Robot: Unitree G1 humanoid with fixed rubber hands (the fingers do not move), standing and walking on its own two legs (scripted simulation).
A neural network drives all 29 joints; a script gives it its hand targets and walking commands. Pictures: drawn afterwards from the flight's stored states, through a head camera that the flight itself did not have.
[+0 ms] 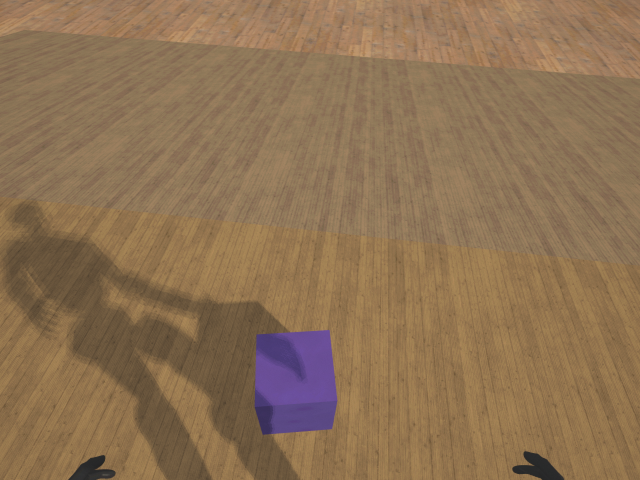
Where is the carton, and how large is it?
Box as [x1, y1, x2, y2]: [255, 330, 336, 434]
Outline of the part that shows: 329,330 257,334 255,409 263,434 331,428 336,405 336,392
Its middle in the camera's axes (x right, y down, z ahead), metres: -0.07 +0.43 +1.13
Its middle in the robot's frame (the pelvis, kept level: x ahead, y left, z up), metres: +0.48 +0.05 -0.66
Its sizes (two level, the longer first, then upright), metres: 0.210 0.200 0.250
